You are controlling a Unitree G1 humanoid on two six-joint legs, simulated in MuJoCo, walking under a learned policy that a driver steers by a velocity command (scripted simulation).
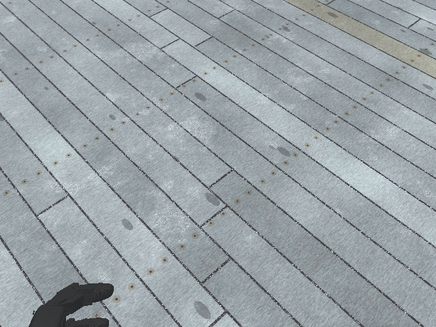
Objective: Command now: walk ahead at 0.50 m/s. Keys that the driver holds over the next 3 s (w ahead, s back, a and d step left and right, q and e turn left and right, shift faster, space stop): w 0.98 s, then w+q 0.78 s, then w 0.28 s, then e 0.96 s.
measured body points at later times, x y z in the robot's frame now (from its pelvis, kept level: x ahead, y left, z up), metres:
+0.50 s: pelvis +0.27 +0.02 +0.00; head +0.30 +0.03 +0.45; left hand +0.26 +0.31 -0.13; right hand +0.50 -0.20 -0.08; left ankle +0.40 +0.14 -0.73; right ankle +0.11 -0.11 -0.72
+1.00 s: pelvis +0.54 +0.02 +0.01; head +0.57 +0.01 +0.46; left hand +0.76 +0.25 -0.08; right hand +0.52 -0.27 -0.12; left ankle +0.40 +0.14 -0.72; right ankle +0.69 -0.11 -0.71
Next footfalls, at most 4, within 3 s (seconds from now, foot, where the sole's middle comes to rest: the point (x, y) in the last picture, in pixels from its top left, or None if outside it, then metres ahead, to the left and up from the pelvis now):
0.50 left None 0.44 0.14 -0.76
1.04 right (243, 241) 0.73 -0.11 -0.76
1.58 left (158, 185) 0.98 0.17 -0.76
2.08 right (176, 116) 1.33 0.10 -0.76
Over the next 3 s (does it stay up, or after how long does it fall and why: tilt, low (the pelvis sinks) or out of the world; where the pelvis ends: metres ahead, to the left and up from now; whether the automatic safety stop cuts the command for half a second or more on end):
stays up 1.28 0.16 0.01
